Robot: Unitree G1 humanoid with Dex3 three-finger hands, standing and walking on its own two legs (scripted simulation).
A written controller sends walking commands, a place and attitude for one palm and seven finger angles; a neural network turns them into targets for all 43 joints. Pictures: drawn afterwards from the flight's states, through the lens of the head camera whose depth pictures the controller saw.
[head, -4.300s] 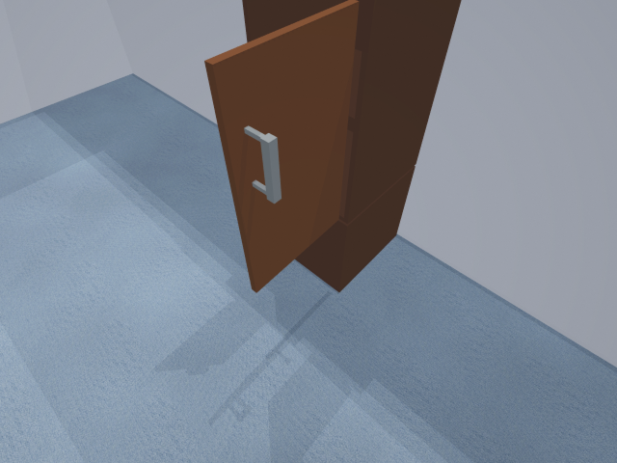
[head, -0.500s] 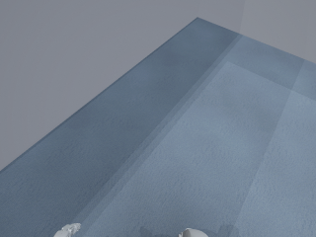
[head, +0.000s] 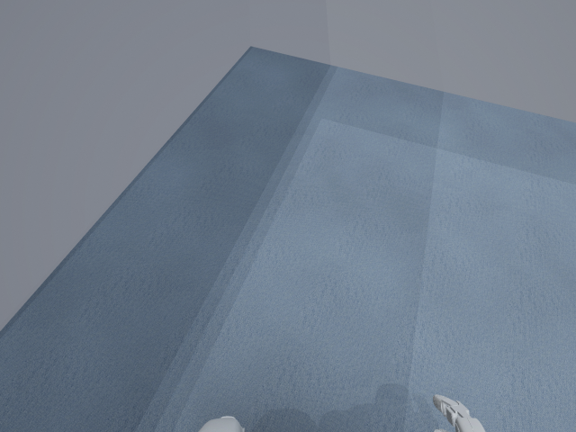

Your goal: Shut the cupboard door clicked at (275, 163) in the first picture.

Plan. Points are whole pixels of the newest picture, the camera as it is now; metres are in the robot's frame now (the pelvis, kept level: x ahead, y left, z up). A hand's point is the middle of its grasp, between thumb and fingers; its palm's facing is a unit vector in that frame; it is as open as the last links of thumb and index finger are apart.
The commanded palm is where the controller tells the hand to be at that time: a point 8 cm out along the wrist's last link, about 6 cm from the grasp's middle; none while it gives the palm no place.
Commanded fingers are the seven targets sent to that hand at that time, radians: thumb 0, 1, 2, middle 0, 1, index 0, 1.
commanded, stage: walk around to get in front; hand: left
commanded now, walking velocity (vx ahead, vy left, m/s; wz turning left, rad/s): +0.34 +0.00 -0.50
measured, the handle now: out of the picture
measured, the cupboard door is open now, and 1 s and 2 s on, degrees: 91 91 91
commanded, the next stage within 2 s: walk to a spot facing it in 0.74 s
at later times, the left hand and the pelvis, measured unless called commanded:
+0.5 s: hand (263, 288) +0.37 +0.08 -0.14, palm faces -0.27 -0.94 -0.22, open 7.4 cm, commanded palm none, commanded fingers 0.00 0.90 0.90 -0.20 -0.30 -0.20 -0.30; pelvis +0.19 -0.07 +0.01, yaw -13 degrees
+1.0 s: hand (277, 234) +0.51 +0.07 -0.15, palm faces -0.26 -0.95 -0.14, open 7.3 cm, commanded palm none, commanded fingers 0.00 0.90 0.90 -0.20 -0.30 -0.20 -0.30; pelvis +0.41 -0.09 +0.02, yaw -16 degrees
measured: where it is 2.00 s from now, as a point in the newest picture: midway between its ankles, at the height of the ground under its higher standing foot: (341, 336)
